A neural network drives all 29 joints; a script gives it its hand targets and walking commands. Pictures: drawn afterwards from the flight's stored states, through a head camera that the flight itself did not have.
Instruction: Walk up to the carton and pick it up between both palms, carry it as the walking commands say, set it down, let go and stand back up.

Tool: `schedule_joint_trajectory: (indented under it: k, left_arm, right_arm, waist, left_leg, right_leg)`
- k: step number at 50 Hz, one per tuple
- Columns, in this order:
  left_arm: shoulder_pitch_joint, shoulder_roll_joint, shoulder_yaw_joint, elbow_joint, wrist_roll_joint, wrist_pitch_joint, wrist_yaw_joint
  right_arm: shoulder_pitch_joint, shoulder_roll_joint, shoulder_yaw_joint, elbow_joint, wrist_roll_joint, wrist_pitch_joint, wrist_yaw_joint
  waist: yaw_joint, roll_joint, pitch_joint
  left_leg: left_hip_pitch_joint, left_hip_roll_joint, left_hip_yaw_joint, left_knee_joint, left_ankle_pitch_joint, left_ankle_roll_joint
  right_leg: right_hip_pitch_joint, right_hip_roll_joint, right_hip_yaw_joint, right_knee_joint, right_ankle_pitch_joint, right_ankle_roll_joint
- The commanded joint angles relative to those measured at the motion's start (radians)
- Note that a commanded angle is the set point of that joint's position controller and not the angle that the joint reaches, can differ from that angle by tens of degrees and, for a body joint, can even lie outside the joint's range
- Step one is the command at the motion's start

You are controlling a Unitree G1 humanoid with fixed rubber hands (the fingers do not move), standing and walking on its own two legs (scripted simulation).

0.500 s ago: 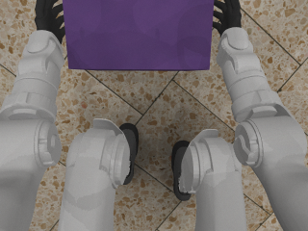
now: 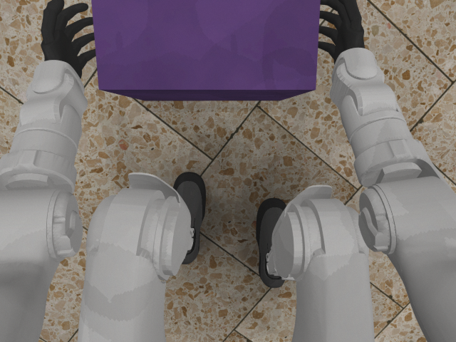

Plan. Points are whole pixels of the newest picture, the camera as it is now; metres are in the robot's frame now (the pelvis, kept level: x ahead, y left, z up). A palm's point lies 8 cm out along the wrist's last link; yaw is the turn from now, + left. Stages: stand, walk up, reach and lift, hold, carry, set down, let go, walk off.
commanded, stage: set down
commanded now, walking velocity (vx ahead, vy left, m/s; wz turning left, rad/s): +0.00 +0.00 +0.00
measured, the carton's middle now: (210, 46) +0.52 +0.08 -0.24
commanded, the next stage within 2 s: let go in 1.66 s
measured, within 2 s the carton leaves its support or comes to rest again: neither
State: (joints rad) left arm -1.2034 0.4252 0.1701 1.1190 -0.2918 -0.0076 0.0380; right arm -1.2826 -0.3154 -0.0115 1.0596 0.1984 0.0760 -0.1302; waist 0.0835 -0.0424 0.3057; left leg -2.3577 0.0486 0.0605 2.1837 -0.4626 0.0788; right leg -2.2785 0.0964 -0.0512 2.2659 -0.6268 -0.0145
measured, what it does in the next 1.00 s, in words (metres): rises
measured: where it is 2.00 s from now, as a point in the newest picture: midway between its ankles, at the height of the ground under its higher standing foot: (229, 245)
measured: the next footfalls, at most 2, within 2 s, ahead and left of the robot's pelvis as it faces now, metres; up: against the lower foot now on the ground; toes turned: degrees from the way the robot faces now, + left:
none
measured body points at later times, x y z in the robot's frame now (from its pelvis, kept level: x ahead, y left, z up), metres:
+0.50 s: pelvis -0.01 +0.00 +0.01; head +0.36 +0.05 +0.25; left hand +0.47 +0.32 -0.16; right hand +0.55 -0.15 -0.15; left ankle +0.14 +0.10 -0.32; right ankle +0.10 -0.10 -0.32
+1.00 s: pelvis -0.01 +0.00 +0.13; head +0.35 +0.06 +0.38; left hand +0.48 +0.33 -0.01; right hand +0.55 -0.14 +0.00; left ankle +0.14 +0.10 -0.32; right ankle +0.10 -0.10 -0.32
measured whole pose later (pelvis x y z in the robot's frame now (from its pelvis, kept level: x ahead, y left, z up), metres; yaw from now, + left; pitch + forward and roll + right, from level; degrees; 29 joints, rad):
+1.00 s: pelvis -0.01 +0.00 +0.13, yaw +1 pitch +28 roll -3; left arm -1.12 0.53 0.27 0.52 -0.25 0.35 -0.03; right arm -1.19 -0.42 -0.18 0.52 0.16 0.39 -0.07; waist 0.09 -0.03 0.52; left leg -1.87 -0.02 -0.01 1.82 -0.44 0.04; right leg -1.77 0.08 -0.06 1.87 -0.60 -0.02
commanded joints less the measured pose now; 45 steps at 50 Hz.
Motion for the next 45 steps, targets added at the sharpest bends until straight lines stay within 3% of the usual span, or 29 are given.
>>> schedule_joint_trajectory:
  k: [1,4,5,7,11,12,13,14,15,16,17,20,22,23,25,26,27,28,29,31,32,33,36,38,39,40,42,43,45]
  left_arm:
    - [-0.157,0.194,0.055,-0.056,0.006,-0.028,-0.006]
    - [-0.165,0.179,0.032,-0.081,-0.010,-0.033,-0.011]
    - [-0.158,0.188,0.061,-0.092,0.009,-0.046,-0.014]
    - [-0.139,0.238,0.062,-0.105,0.008,-0.042,-0.021]
    - [-0.132,0.254,0.076,-0.234,0.003,-0.041,-0.025]
    - [-0.118,0.259,0.104,-0.285,0.014,-0.046,-0.031]
    - [-0.153,0.288,0.119,-0.353,0.017,-0.041,-0.034]
    - [-0.112,0.334,0.149,-0.369,0.034,-0.032,-0.037]
    - [-0.147,0.296,0.096,-0.406,0.015,-0.019,-0.036]
    - [-0.124,0.355,0.131,-0.448,0.021,-0.003,-0.035]
    - [-0.091,0.364,0.130,-0.484,0.024,0.022,-0.038]
    - [-0.115,0.362,0.098,-0.661,-0.020,0.099,-0.031]
    - [-0.160,0.386,0.122,-0.582,-0.030,0.185,-0.030]
    - [-0.156,0.331,0.104,-0.538,-0.031,0.208,-0.045]
    - [-0.217,0.344,0.110,-0.733,-0.010,0.214,-0.040]
    - [-0.213,0.357,0.096,-0.681,-0.003,0.227,-0.040]
    - [-0.220,0.353,0.102,-0.683,0.023,0.233,-0.036]
    - [-0.233,0.362,0.101,-0.694,0.017,0.238,-0.040]
    - [-0.178,0.312,0.090,-0.647,0.007,0.252,-0.037]
    - [-0.170,0.328,0.130,-0.547,0.034,0.263,-0.040]
    - [-0.145,0.317,0.137,-0.631,0.039,0.260,-0.042]
    - [-0.149,0.312,0.124,-0.686,0.025,0.257,-0.038]
    - [-0.115,0.293,0.106,-0.744,-0.001,0.265,-0.056]
    - [-0.057,0.245,0.119,-0.488,0.029,0.278,-0.066]
    - [-0.061,0.261,0.133,-0.567,0.038,0.269,-0.070]
    - [-0.119,0.295,0.146,-0.822,0.052,0.246,-0.074]
    - [-0.076,0.328,0.152,-0.901,0.023,0.244,-0.075]
    - [-0.103,0.340,0.155,-0.779,0.025,0.274,-0.071]
    - [-0.163,0.341,0.163,-0.804,0.044,0.312,-0.054]
  right_arm:
    - [-0.188,-0.122,-0.029,-0.164,0.008,-0.040,0.002]
    - [-0.206,-0.133,-0.031,-0.212,0.002,-0.043,0.009]
    - [-0.195,-0.102,-0.004,-0.226,0.024,-0.047,0.015]
    - [-0.154,-0.102,0.007,-0.218,0.043,-0.031,0.023]
    - [-0.131,-0.167,-0.020,-0.325,0.036,-0.029,0.025]
    - [-0.131,-0.145,0.000,-0.360,0.052,-0.027,0.025]
    - [-0.140,-0.169,-0.051,-0.384,0.018,-0.022,0.025]
    - [-0.122,-0.165,-0.037,-0.396,0.020,-0.016,0.021]
    - [-0.144,-0.170,-0.042,-0.476,0.054,-0.008,0.017]
    - [-0.115,-0.176,-0.046,-0.443,0.046,0.013,0.012]
    - [-0.138,-0.205,-0.054,-0.519,0.042,0.024,0.009]
    - [-0.143,-0.255,-0.086,-0.642,0.071,0.094,-0.016]
    - [-0.230,-0.300,-0.102,-0.623,0.048,0.165,-0.028]
    - [-0.222,-0.288,-0.111,-0.541,0.034,0.193,-0.016]
    - [-0.225,-0.268,-0.124,-0.636,0.049,0.201,0.003]
    - [-0.254,-0.314,-0.153,-0.661,0.048,0.210,0.009]
    - [-0.245,-0.272,-0.136,-0.657,0.070,0.208,0.017]
    - [-0.212,-0.281,-0.168,-0.616,0.063,0.209,0.025]
    - [-0.193,-0.313,-0.194,-0.604,0.017,0.215,0.031]
    - [-0.146,-0.304,-0.207,-0.459,-0.043,0.225,0.036]
    - [-0.137,-0.285,-0.224,-0.538,-0.032,0.220,0.041]
    - [-0.124,-0.310,-0.250,-0.556,-0.056,0.213,0.040]
    - [-0.107,-0.314,-0.229,-0.688,-0.039,0.217,0.029]
    - [-0.095,-0.264,-0.226,-0.463,-0.053,0.236,0.055]
    - [-0.082,-0.258,-0.232,-0.491,-0.061,0.228,0.065]
    - [-0.126,-0.234,-0.202,-0.757,-0.008,0.204,0.057]
    - [-0.174,-0.285,-0.184,-0.926,-0.009,0.206,0.043]
    - [-0.173,-0.252,-0.170,-0.821,-0.008,0.231,0.048]
    - [-0.191,-0.306,-0.200,-0.725,-0.030,0.270,0.048]
  waist:
    - [0.079,-0.036,-1.076]
    - [0.066,-0.057,-1.110]
    - [0.119,-0.044,-1.163]
    - [0.129,-0.044,-1.164]
    - [0.090,-0.065,-1.291]
    - [0.142,-0.038,-1.259]
    - [0.099,-0.058,-1.278]
    - [0.122,-0.097,-1.403]
    - [0.086,-0.055,-1.489]
    - [0.110,-0.035,-1.528]
    - [0.099,-0.056,-1.564]
    - [0.063,0.051,-1.876]
    - [0.069,0.023,-1.781]
    - [0.058,0.057,-1.579]
    - [0.082,0.120,-1.607]
    - [0.050,0.138,-1.585]
    - [0.076,0.152,-1.589]
    - [0.040,0.179,-1.586]
    - [0.004,0.124,-1.612]
    - [0.012,0.076,-1.489]
    - [0.015,0.107,-1.588]
    - [-0.038,0.078,-1.658]
    - [-0.034,0.106,-1.860]
    - [0.022,0.066,-1.478]
    - [0.013,0.084,-1.510]
    - [0.044,0.098,-1.797]
    - [0.061,0.035,-2.013]
    - [0.063,0.025,-1.890]
    - [0.057,0.011,-1.847]
  left_leg:
    - [0.720,0.001,-0.154,-0.148,0.231,-0.060]
    - [0.754,-0.001,-0.182,-0.158,0.280,-0.054]
    - [0.778,-0.007,-0.156,-0.116,0.387,-0.052]
    - [0.772,-0.010,-0.155,-0.128,0.406,-0.044]
    - [0.850,-0.014,-0.167,-0.111,0.474,-0.039]
    - [0.804,-0.010,-0.149,-0.106,0.471,-0.040]
    - [0.789,-0.015,-0.155,-0.117,0.470,-0.042]
    - [0.847,-0.010,-0.170,-0.113,0.502,-0.037]
    - [0.985,-0.014,-0.171,-0.111,0.542,-0.039]
    - [0.991,-0.021,-0.153,-0.123,0.517,-0.048]
    - [1.002,-0.016,-0.157,-0.127,0.492,-0.041]
    - [1.245,-0.034,-0.149,-0.162,0.494,-0.056]
    - [1.175,-0.041,-0.121,-0.203,0.264,-0.064]
    - [1.104,-0.033,-0.120,-0.208,0.244,-0.062]
    - [1.166,-0.033,-0.133,-0.254,0.242,-0.062]
    - [1.191,-0.028,-0.153,-0.277,0.199,-0.054]
    - [1.202,-0.031,-0.141,-0.291,0.194,-0.058]
    - [1.199,-0.021,-0.131,-0.280,0.214,-0.059]
    - [1.223,-0.039,-0.150,-0.296,0.224,-0.066]
    - [1.151,-0.039,-0.173,-0.339,0.129,-0.070]
    - [1.195,-0.042,-0.133,-0.345,0.208,-0.074]
    - [1.231,-0.050,-0.152,-0.352,0.253,-0.076]
    - [1.323,-0.071,-0.126,-0.352,0.393,-0.084]
    - [1.174,-0.063,-0.137,-0.425,0.189,-0.070]
    - [1.232,-0.052,-0.146,-0.448,0.237,-0.075]
    - [1.354,-0.066,-0.116,-0.423,0.468,-0.073]
    - [1.404,-0.088,-0.106,-0.411,0.625,-0.068]
    - [1.350,-0.085,-0.102,-0.446,0.494,-0.060]
    - [1.343,-0.083,-0.117,-0.498,0.301,-0.072]
  right_leg:
    - [0.348,-0.054,0.094,-0.216,0.117,0.010]
    - [0.358,-0.052,0.077,-0.192,0.175,0.015]
    - [0.360,-0.046,0.102,-0.204,0.230,0.016]
    - [0.378,-0.049,0.089,-0.192,0.245,0.017]
    - [0.423,-0.039,0.081,-0.172,0.296,0.020]
    - [0.398,-0.047,0.111,-0.186,0.297,0.014]
    - [0.440,-0.039,0.087,-0.177,0.316,0.013]
    - [0.518,-0.043,0.102,-0.179,0.373,0.022]
    - [0.503,-0.031,0.071,-0.183,0.361,0.017]
    - [0.558,-0.033,0.078,-0.194,0.341,0.018]
    - [0.564,-0.027,0.069,-0.197,0.326,0.014]
    - [0.726,-0.010,0.036,-0.209,0.317,0.001]
    - [0.746,-0.024,0.046,-0.259,0.142,-0.019]
    - [0.650,-0.036,0.054,-0.269,0.104,-0.034]
    - [0.666,-0.030,0.068,-0.295,0.110,-0.039]
    - [0.634,-0.031,0.054,-0.305,0.100,-0.039]
    - [0.628,-0.029,0.058,-0.321,0.092,-0.045]
    - [0.612,-0.030,0.064,-0.329,0.102,-0.050]
    - [0.637,-0.020,0.048,-0.343,0.127,-0.048]
    - [0.594,-0.024,0.045,-0.359,0.067,-0.044]
    - [0.681,-0.014,0.056,-0.408,0.124,-0.054]
    - [0.702,-0.003,0.035,-0.404,0.173,-0.045]
    - [0.817,0.003,0.045,-0.452,0.279,-0.052]
    - [0.626,-0.019,0.041,-0.482,0.103,-0.035]
    - [0.642,-0.013,0.045,-0.505,0.130,-0.038]
    - [0.830,-0.005,0.070,-0.519,0.312,-0.038]
    - [0.971,0.008,0.055,-0.519,0.452,-0.021]
    - [0.886,0.005,0.043,-0.545,0.319,-0.012]
    - [0.870,-0.005,0.041,-0.561,0.193,-0.011]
